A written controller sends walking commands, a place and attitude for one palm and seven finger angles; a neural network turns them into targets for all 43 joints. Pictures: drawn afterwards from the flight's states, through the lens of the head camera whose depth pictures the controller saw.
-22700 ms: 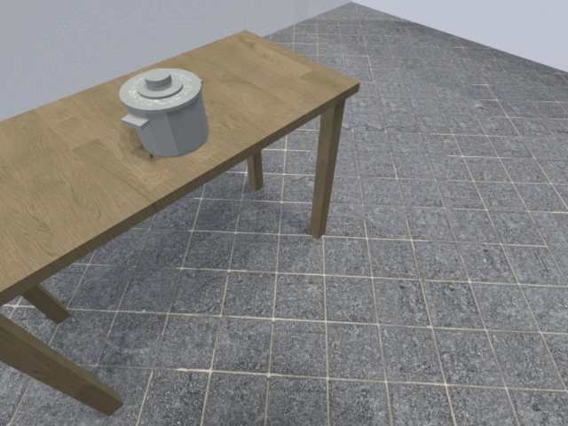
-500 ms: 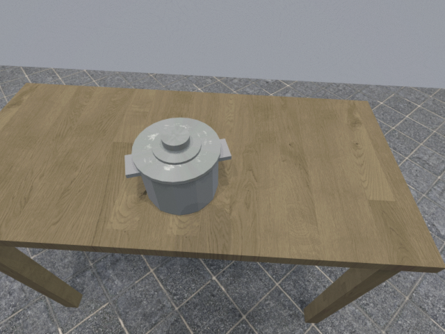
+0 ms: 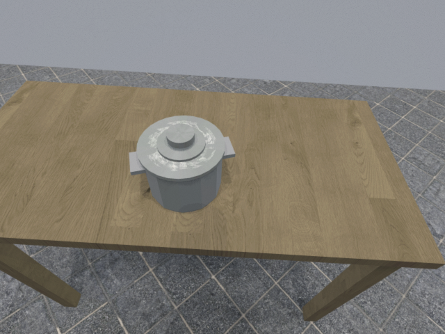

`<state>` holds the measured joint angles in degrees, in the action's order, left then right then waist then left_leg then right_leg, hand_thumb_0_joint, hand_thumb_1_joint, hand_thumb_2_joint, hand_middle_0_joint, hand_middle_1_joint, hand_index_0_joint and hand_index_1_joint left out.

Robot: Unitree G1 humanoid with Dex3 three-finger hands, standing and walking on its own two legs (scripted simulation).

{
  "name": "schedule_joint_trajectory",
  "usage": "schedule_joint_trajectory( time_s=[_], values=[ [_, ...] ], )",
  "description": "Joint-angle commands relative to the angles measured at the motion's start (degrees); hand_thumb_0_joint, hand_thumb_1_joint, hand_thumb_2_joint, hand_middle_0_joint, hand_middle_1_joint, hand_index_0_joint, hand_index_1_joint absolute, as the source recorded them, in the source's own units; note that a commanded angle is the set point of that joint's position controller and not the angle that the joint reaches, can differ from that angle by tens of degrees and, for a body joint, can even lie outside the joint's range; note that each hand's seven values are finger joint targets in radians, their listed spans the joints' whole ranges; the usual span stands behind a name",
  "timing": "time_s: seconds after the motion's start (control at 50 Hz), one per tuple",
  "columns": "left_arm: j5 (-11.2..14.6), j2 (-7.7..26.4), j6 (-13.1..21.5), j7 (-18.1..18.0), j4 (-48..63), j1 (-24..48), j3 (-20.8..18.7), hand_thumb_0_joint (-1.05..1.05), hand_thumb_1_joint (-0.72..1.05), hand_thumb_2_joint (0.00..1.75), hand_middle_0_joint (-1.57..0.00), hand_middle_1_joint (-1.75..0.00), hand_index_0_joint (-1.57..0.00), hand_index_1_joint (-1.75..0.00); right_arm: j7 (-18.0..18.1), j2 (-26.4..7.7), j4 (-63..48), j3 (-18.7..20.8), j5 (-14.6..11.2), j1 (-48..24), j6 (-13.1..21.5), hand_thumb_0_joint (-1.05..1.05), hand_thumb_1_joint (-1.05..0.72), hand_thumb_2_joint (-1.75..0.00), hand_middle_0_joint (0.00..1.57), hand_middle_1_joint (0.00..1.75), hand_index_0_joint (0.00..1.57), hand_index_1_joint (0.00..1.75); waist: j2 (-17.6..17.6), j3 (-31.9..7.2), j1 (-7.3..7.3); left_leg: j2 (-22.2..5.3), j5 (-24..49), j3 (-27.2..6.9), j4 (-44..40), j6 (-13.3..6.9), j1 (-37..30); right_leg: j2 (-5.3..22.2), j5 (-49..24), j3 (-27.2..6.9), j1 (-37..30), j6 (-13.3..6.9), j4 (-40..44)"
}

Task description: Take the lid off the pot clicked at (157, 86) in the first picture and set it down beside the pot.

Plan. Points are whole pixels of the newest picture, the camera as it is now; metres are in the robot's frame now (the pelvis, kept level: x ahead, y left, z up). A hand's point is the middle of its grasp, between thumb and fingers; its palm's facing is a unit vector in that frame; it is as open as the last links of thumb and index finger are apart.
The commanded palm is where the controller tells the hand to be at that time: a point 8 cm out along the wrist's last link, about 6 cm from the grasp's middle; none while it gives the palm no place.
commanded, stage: lift the closed hand beside the body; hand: left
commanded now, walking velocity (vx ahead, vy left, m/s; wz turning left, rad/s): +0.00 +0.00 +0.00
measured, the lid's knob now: (180, 135) +0.44 +0.12 +0.11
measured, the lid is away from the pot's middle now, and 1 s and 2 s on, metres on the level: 0.00 0.00 0.00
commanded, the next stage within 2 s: raise the hand higher, near the body in 0.72 s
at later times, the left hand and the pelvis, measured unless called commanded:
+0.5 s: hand out of the picture +0.12 +0.19 -0.04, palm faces +0.27 -0.93 -0.25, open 4.5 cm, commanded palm +0.07 +0.24 -0.01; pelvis -0.01 -0.01 +0.00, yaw +3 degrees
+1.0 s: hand (72, 333) +0.12 +0.23 +0.01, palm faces +0.32 -0.86 -0.39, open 3.1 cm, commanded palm +0.07 +0.26 +0.06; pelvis +0.01 -0.01 +0.00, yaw +3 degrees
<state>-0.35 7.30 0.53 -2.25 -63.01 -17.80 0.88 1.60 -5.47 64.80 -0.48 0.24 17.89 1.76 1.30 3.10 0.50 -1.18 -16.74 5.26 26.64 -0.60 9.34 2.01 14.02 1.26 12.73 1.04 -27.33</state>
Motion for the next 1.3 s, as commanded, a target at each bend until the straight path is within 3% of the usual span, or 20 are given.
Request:
schedule_joint_trajectory(
  time_s=[0.0,0.06,0.08,0.1,0.12,0.16,0.2,0.26,0.28,0.34,0.4,0.48,0.58,0.7,0.78,0.9,1.0,1.1,1.2,1.28],
  values=[
    [-0.3,4.8,0.4,-0.5,0.9,-5.5,-0.7,0.0,0.9,0.9,-0.2,-0.3,-0.2,-0.3,0.4,-4.6,-0.6,0.7,-0.3,5.3,0.6,0.0,-0.9,-0.9,0.2,0.3,0.2,0.3,-1.1,1.8,-0.1,-5.8,9.3,-5.2,-5.1,-1.3,2.4,4.8,-7.6,-4.2,0.4,-2.8,4.4],
    [-0.3,4.6,0.5,-0.6,0.9,-5.6,-0.7,0.0,0.9,0.9,-0.2,-0.3,-0.2,-0.3,0.4,-4.5,-0.4,0.7,-0.3,5.6,0.7,0.0,-0.9,-0.9,0.2,0.3,0.2,0.3,-1.4,0.9,-0.23,-5.9,10.7,-5.2,-5.3,-1.4,1.4,4.8,-8.3,-4.1,0.4,-2.7,4.0],
    [0.3,10.8,1.8,-0.7,3.8,-1.3,-0.8,0.0,0.9,0.9,-0.2,-0.3,-0.2,-0.3,0.2,-9.3,-4.5,1.0,1.2,3.2,0.9,0.0,-0.9,-0.9,0.2,0.3,0.2,0.3,-7.9,-2.2,-2.11,-1.5,19.5,-6.1,-7.7,-1.2,-0.4,0.1,-10.4,-2.3,-1.8,-3.9,-2.9],
    [8.7,19.6,7.4,-3.6,67.5,31.6,-2.7,0.0,0.9,0.9,-0.24,-0.35,-0.24,-0.35,-0.6,-19.4,-22.5,1.9,-2.3,-10.3,9.7,0.0,-0.9,-0.9,0.2,0.3,0.2,0.3,-13.7,-13.9,-0.67,3.1,13.2,-6.9,-5.7,0.3,0.1,-0.3,-4.4,-0.5,-1.1,-2.4,0.1],
    [7.7,12.0,3.7,-6.2,67.3,13.2,2.8,0.0,0.9,0.9,-0.29,-0.4,-0.29,-0.4,1.2,-15.9,-23.2,2.1,-3.8,-5.7,15.6,0.0,-0.9,-0.9,0.2,0.3,0.2,0.3,-13.7,-15.0,-2.69,0.9,13.0,-6.0,-7.0,2.3,-2.0,-1.4,-5.7,1.6,-2.1,-4.5,0.3],
    [6.0,0.3,-2.3,-8.0,56.1,-0.4,6.6,0.0,0.9,0.9,-0.38,-0.49,-0.38,-0.49,0.7,-13.3,-18.4,1.6,-4.2,-5.7,17.4,0.0,-0.9,-0.9,0.2,0.3,0.2,0.3,-9.5,-5.5,-2.19,0.5,11.3,-7.0,-9.6,2.7,1.5,-1.4,-5.7,3.0,-2.3,-4.0,2.4],
    [3.6,-3.9,-2.4,-7.3,50.8,-6.3,10.1,0.0,0.9,0.9,-0.46,-0.59,-0.46,-0.59,-1.1,-14.5,-19.1,1.2,-2.3,-7.5,17.5,0.0,-0.9,-0.9,0.2,0.3,0.2,0.3,1.9,1.2,-3.01,1.2,10.0,-8.7,-8.1,0.5,2.6,-1.6,-6.2,5.1,-1.2,-3.0,4.6],
    [0.3,3.6,-1.1,-6.5,43.8,-13.9,0.7,0.0,0.9,0.9,-0.6,-0.73,-0.6,-0.73,-2.8,-15.0,-22.9,4.2,-1.4,-10.0,14.0,0.0,-0.9,-0.9,0.2,0.3,0.2,0.3,9.9,1.2,-0.18,0.8,10.0,-8.4,-6.2,-0.5,6.3,-1.5,-3.6,5.4,-0.1,-2.1,4.9],
    [0.6,8.1,-0.3,-6.5,44.3,-21.2,-5.9,0.0,0.9,0.9,-0.64,-0.78,-0.64,-0.78,-2.9,-14.7,-24.4,5.1,-1.5,-11.2,12.6,0.0,-0.9,-0.9,0.2,0.3,0.2,0.3,9.9,-1.6,2.5,0.5,10.9,-7.6,-6.8,0.1,6.6,-1.4,-3.5,5.4,-3.6,-2.4,4.9],
    [1.8,10.5,2.7,-5.7,63.7,-28.2,-9.5,0.0,0.9,0.9,-0.77,-0.92,-0.77,-0.92,-2.9,-13.3,-31.8,5.3,-1.3,-13.9,11.3,0.0,-0.9,-0.9,0.2,0.3,0.2,0.3,3.6,-9.2,4.89,1.4,12.5,-5.5,-6.9,0.4,4.2,-0.9,-4.0,3.7,-9.2,-2.6,3.7],
    [1.7,9.0,2.9,-5.0,68.7,-22.7,-7.5,0.0,0.9,0.9,-0.9,-1.07,-0.9,-1.07,-2.4,-12.8,-35.3,4.7,-1.8,-14.6,9.3,0.0,-0.9,-0.9,0.2,0.3,0.2,0.3,-5.5,-3.7,2.11,1.7,9.7,-3.7,-6.1,0.3,4.4,-0.8,-4.0,2.8,-5.0,-2.5,5.7],
    [1.6,11.0,3.7,-4.7,70.0,-10.0,-8.3,0.0,0.9,0.9,-1.08,-1.26,-1.08,-1.26,-1.1,-13.7,-37.2,4.1,-1.4,-13.1,7.3,0.0,-0.9,-0.9,0.2,0.3,0.2,0.3,-4.5,3.2,-1.46,2.1,3.9,-3.1,-3.9,-0.3,3.0,-1.0,-0.2,2.3,3.0,-1.7,10.1],
    [1.7,15.4,4.3,-5.6,83.1,-12.2,-11.2,0.0,0.9,0.9,-1.3,-1.5,-1.3,-1.5,0.5,-13.1,-38.3,2.7,-0.4,-13.1,8.9,0.0,-0.9,-0.9,0.2,0.3,0.2,0.3,-7.0,-11.3,1.0,2.1,10.5,-3.6,-4.1,-1.0,-3.9,-0.8,-5.3,2.1,-5.9,-2.0,8.4],
    [1.4,10.3,2.8,-3.9,69.9,-22.0,-10.4,0.0,0.9,0.9,-1.3,-1.5,-1.3,-1.5,0.8,-13.2,-36.4,3.9,-0.6,-14.4,6.7,0.0,-0.9,-0.9,0.2,0.3,0.2,0.3,6.0,-2.3,1.13,1.4,10.7,-3.6,-3.7,-1.6,0.0,-0.9,-7.0,2.9,-2.6,-0.7,8.9],
    [1.5,18.9,5.1,-4.8,85.6,-15.7,-16.8,0.0,0.9,0.9,-1.3,-1.5,-1.3,-1.5,1.4,-12.5,-37.3,3.2,-0.5,-16.0,8.5,0.0,-0.9,-0.9,0.2,0.3,0.2,0.3,-3.0,-7.6,2.76,1.6,11.9,-3.5,-4.3,-1.9,-3.7,-0.4,-6.1,1.7,-5.1,-1.1,9.2],
    [1.3,10.3,3.9,-3.2,76.7,-27.6,-12.4,0.0,0.9,0.9,-1.3,-1.5,-1.3,-1.5,1.3,-11.5,-35.8,4.0,-0.8,-16.0,7.8,0.0,-0.9,-0.9,0.2,0.3,0.2,0.3,1.4,-3.1,2.95,0.9,17.2,-3.1,-4.2,-1.8,-2.3,-0.8,-13.4,3.2,-4.9,-1.0,8.0],
    [0.9,17.0,6.6,-3.6,94.6,-18.8,-15.4,0.0,0.9,0.9,-1.3,-1.5,-1.3,-1.5,1.6,-12.0,-37.7,3.2,-0.4,-15.6,9.8,0.0,-0.9,-0.9,0.2,0.3,0.2,0.3,-6.6,-8.3,3.25,0.9,17.8,-3.5,-4.4,-1.8,-5.0,-0.6,-11.8,2.9,-6.3,-1.1,7.9],
    [1.2,13.2,5.7,-3.4,86.5,-23.7,-14.8,0.0,0.9,0.9,-1.3,-1.5,-1.3,-1.5,1.8,-11.7,-36.8,3.7,-0.6,-15.3,8.5,0.0,-0.9,-0.9,0.2,0.3,0.2,0.3,0.8,-3.8,3.03,0.4,17.8,-3.7,-5.0,-1.7,-3.7,-1.1,-12.3,3.7,-5.3,-1.2,8.1],
    [0.8,15.2,7.0,-3.2,97.1,-20.0,-14.2,0.0,0.9,0.9,-1.3,-1.5,-1.3,-1.5,1.3,-12.0,-38.4,3.0,-0.4,-15.1,9.3,0.0,-0.9,-0.9,0.2,0.3,0.2,0.3,-7.3,-7.4,3.39,0.4,20.3,-4.1,-4.8,-1.4,-4.8,-0.9,-12.7,3.4,-6.9,-1.4,7.3],
    [0.8,17.2,6.4,-4.0,93.4,-22.8,-18.7,0.0,0.9,0.9,-1.3,-1.5,-1.3,-1.5,1.7,-11.6,-37.5,3.2,-0.2,-15.6,8.7,0.0,-0.9,-0.9,0.2,0.3,0.2,0.3,-2.1,-5.8,4.05,-0.1,21.2,-4.5,-5.0,-1.2,-3.9,-1.5,-13.5,3.5,-7.0,-1.5,7.4]
  ],
)
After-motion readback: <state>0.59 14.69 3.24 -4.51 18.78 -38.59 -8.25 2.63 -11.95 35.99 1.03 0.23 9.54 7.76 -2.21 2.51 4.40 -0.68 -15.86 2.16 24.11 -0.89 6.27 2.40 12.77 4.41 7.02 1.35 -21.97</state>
